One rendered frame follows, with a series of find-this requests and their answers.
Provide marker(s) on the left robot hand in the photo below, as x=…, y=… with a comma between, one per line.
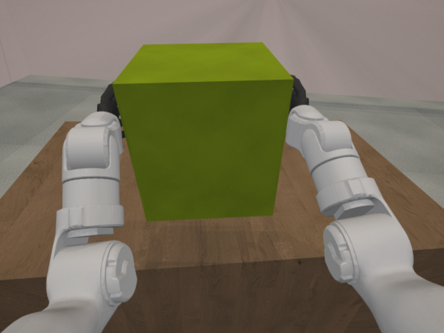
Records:
x=109, y=104

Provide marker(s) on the right robot upper arm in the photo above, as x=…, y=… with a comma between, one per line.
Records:
x=372, y=254

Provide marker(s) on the right robot forearm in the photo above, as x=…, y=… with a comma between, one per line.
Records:
x=344, y=189

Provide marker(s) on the carton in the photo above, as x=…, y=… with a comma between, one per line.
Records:
x=205, y=126

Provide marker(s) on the left robot forearm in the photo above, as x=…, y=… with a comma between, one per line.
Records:
x=90, y=177

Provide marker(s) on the left robot upper arm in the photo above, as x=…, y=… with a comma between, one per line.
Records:
x=86, y=284

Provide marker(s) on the right robot hand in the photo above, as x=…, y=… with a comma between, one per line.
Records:
x=298, y=96

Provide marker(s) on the pedestal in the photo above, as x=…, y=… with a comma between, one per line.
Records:
x=254, y=274

